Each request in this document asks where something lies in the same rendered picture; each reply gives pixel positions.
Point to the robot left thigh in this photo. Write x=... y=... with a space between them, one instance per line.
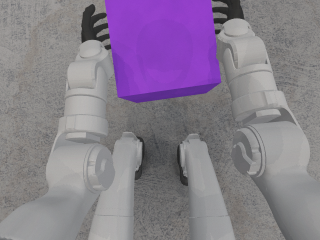
x=114 y=213

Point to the right robot upper arm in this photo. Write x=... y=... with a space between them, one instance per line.
x=276 y=155

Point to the left robot forearm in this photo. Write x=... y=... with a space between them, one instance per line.
x=84 y=119

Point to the carton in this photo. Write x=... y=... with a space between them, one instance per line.
x=162 y=49

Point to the left robot upper arm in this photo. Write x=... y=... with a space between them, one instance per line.
x=76 y=175

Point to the left robot hand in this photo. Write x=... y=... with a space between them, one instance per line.
x=89 y=32

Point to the right robot forearm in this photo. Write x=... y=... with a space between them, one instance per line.
x=249 y=75

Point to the robot left shin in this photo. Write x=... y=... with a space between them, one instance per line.
x=128 y=135

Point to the right robot hand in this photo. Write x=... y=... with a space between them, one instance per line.
x=233 y=11

